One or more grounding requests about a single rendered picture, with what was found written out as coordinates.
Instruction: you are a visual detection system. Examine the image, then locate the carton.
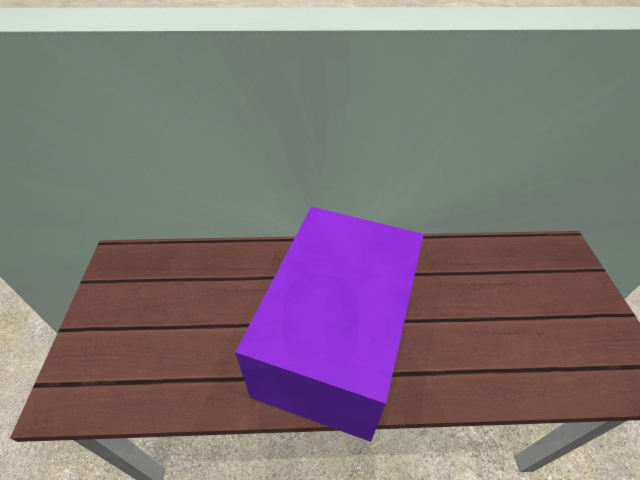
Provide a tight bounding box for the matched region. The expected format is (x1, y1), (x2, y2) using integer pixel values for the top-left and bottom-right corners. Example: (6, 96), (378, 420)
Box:
(235, 207), (424, 442)

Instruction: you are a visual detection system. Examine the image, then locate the table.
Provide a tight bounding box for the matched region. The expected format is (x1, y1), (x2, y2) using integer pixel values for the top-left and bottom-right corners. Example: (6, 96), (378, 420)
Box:
(10, 231), (640, 480)

